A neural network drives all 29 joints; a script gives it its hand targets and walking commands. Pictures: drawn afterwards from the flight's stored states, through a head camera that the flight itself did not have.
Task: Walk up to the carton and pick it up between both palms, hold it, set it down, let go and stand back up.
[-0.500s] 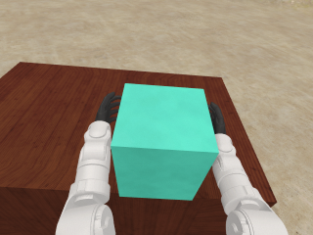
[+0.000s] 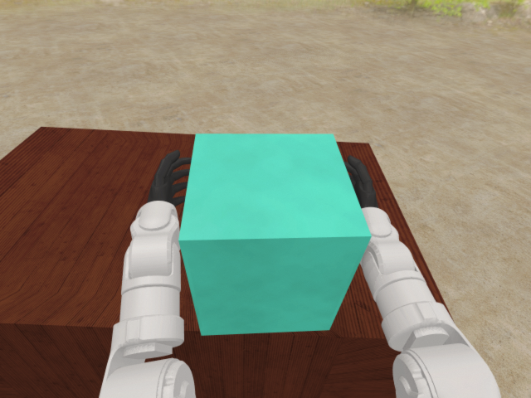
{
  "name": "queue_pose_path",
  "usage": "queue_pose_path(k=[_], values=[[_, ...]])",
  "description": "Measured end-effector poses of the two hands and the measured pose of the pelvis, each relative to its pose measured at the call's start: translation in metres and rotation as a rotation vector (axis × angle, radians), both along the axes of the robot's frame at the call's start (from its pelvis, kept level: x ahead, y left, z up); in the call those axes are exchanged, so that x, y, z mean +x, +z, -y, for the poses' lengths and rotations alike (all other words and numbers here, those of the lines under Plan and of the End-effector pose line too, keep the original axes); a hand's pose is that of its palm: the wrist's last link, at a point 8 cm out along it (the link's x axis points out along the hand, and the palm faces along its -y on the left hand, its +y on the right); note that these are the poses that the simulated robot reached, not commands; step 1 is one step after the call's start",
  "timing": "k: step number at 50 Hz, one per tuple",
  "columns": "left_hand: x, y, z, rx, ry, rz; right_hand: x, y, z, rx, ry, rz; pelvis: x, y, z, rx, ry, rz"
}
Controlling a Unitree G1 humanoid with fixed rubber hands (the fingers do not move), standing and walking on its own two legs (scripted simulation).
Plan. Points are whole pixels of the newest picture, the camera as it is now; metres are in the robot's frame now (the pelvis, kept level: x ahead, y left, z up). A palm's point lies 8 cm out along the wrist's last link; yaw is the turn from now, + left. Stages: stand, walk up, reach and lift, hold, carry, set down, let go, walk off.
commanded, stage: reach and lift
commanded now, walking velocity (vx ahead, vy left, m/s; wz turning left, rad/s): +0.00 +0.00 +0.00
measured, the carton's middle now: (265, 236) +0.35 +0.00 +0.11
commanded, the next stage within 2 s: hold in 1.44 s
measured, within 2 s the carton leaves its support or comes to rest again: neither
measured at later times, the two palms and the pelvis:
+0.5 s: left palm (156, 191) +0.37 +0.16 +0.19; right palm (362, 193) +0.37 -0.14 +0.18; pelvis +0.00 +0.00 +0.00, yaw +0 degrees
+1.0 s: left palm (160, 184) +0.37 +0.15 +0.20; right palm (369, 183) +0.37 -0.15 +0.20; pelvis +0.00 +0.00 +0.00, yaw +0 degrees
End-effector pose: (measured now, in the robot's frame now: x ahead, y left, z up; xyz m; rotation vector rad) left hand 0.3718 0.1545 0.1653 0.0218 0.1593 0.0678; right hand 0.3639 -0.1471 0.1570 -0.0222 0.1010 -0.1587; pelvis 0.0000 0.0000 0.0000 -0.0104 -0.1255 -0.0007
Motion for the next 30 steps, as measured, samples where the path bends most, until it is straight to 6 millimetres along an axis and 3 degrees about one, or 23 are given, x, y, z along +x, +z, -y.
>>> queue_pose_path(k=[9, 30], values=[[0.000, 0.016, 0.005, -0.001, -0.009, 0.006, -0.003, 0.011, 0.005, 0.013, -0.009, 0.008, -0.006, 0.000, 0.000, 0.001, -0.006, 0.011], [-0.003, 0.027, -0.003, 0.003, 0.018, 0.020, 0.003, 0.027, -0.003, 0.029, 0.018, 0.024, 0.001, -0.001, -0.003, -0.004, 0.004, 0.027]])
